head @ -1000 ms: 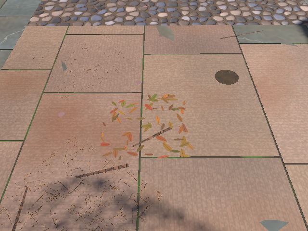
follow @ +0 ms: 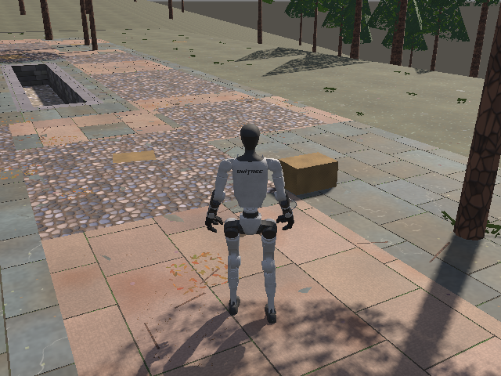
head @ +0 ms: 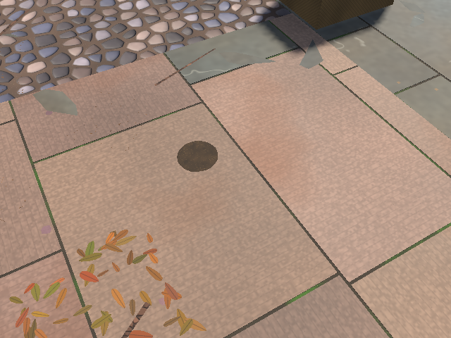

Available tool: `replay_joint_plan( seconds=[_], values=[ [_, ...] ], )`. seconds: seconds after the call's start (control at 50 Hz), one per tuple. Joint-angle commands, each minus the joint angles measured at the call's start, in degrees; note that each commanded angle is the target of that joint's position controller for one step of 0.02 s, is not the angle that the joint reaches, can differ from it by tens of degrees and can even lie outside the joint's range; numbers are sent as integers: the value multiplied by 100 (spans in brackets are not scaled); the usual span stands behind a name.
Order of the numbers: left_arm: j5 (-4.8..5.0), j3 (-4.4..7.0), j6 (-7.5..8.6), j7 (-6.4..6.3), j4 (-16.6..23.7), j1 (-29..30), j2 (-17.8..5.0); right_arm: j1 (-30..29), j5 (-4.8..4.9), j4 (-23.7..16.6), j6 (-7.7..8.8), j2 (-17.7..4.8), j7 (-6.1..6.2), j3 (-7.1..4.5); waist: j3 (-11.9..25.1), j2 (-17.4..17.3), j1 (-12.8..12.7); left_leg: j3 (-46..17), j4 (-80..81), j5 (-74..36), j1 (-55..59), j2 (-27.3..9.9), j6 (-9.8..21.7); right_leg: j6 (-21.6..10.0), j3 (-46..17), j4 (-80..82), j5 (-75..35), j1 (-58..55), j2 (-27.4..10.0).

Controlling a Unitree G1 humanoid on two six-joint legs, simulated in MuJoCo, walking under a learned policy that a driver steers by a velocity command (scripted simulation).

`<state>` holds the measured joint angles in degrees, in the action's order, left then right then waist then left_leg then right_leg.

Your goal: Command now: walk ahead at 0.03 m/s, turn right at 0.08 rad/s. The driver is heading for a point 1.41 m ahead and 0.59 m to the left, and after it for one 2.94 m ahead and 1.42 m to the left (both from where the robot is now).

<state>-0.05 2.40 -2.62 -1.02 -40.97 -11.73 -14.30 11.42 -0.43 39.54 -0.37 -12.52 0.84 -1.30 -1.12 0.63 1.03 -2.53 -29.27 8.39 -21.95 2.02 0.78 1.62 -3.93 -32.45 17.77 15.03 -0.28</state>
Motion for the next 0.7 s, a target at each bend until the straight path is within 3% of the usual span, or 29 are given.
replay_joint_plan(
  seconds=[0.02, 0.04, 0.06, 0.08, 0.16, 0.3, 0.42, 0.44, 0.46, 0.48, 0.5, 0.52, 0.54, 0.58, 0.62, 0.66, 0.7],
  values=[
    [-178, 183, 119, -8, 322, -256, -717, 122, -51, -291, 145, -703, -8, -170, 627, -460, -42, -960, 646, 1318, -55, -784, 301, -473, -332, 613, -801, -792, -460],
    [-166, 205, 149, 20, 145, -243, -708, 57, -76, -358, 198, -528, -37, -151, 468, 505, 114, -239, 428, 1169, 222, -287, 34, -685, -530, 778, 124, -26, -540],
    [-170, 115, 207, 44, 201, -99, -381, -155, -121, -335, 228, -557, -41, -157, 290, 576, 32, -114, 153, 716, 626, -210, -127, -696, -621, 1097, 707, 471, -522],
    [-201, 68, 261, 44, 180, -27, -263, -216, -104, -323, 232, -530, -41, -170, 175, 607, 60, -119, 101, 443, 795, -216, -128, -600, -627, 1207, 909, 696, -507],
    [-103, 80, 416, 3, 68, -237, -380, -29, -55, -163, 207, -526, 0, -208, -11, 327, 41, -252, 69, 74, 924, -302, 13, -377, -415, 1012, 415, 710, -323],
    [-56, 62, 425, -44, -80, -495, -280, 12, -25, 46, 186, -478, 32, -240, 80, -19, -47, -286, 14, -436, 994, -330, -24, -397, -295, 795, -213, 431, -214],
    [-35, 60, 433, -41, -235, -563, -194, 32, -2, 232, 139, -480, 96, -269, 187, -81, -56, -313, -68, -776, 1125, -363, -20, -385, -191, 723, -631, 291, -143],
    [-15, 86, 410, -45, -364, -832, -217, 207, 4, 362, 118, -411, 99, -260, 409, 62, -107, -66, -221, 393, 1121, -145, -14, -482, -204, 913, 531, 162, -113],
    [52, 182, 385, -42, -401, -1016, -495, 155, 80, 379, 122, -518, 90, -308, 141, 364, -232, 233, -640, 1901, 551, 138, -6, -779, -615, 1230, 2078, 123, -302],
    [98, 253, 415, -37, -400, -1261, -765, -250, 181, 206, 197, -608, 56, -332, -345, 711, -455, 394, -1128, 2311, -513, 166, 8, -1197, -1590, 1896, 3424, -108, -934],
    [138, 343, 503, -53, -375, -1172, -1086, -702, 339, -27, 330, -566, 8, -307, -901, 1149, -537, 376, -1775, 1850, -1403, -87, 121, -1649, -2717, 2543, 3938, -260, -1761],
    [120, 338, 624, -76, -389, -1183, -1052, -1035, 392, -160, 465, -664, -21, -323, -1230, 1008, -631, -25, -2245, 1843, -2194, -452, 252, -1893, -3254, 2768, 3450, -530, -2130],
    [104, 301, 729, -80, -415, -1162, -915, -1012, 374, -164, 580, -665, -64, -329, -1226, 783, -551, -188, -2410, 1650, -2818, -674, 334, -1891, -3186, 2684, 2830, -1139, -2195],
    [131, 272, 776, -24, -389, -1028, -746, -907, 270, -84, 715, -600, -167, -289, -757, 553, -494, -124, -1880, 1245, -2772, -846, 372, -1564, -2327, 2464, 1661, -1756, -1875],
    [166, 291, 740, 37, -347, -898, -807, -882, 201, -7, 747, -472, -258, -243, -417, 671, -466, 337, -1128, 839, -1430, -587, 239, -1299, -1313, 2424, 934, -1172, -1326],
    [201, 319, 729, 86, -323, -829, -938, -592, 224, 113, 703, -475, -314, -226, -342, 819, -291, 707, -756, 420, -88, -355, 98, -1275, -815, 2410, 804, -314, -1149],
    [165, 294, 749, 117, -315, -750, -936, 219, 277, 368, 619, -694, -257, -326, -212, 665, 188, 918, -641, 339, 1167, -146, 116, -1203, -576, 1911, 429, 337, -1081]
  ],
)
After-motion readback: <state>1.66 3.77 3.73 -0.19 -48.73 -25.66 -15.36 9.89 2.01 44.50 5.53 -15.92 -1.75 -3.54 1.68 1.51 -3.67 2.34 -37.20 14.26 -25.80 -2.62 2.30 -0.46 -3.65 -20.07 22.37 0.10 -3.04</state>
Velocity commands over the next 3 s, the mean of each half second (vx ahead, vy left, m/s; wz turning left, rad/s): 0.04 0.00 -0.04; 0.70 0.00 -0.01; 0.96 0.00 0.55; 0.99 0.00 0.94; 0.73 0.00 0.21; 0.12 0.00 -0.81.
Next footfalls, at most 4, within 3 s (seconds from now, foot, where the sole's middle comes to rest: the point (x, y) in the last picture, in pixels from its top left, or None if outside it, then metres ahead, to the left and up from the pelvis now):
0.74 left None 0.21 0.16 -0.77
1.24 right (246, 266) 0.71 -0.05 -0.77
1.70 left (139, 194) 1.01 0.32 -0.77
2.16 right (111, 113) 1.44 0.49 -0.77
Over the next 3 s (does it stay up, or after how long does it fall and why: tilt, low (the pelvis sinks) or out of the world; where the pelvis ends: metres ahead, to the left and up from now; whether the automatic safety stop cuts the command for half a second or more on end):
stays up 1.45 0.65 0.00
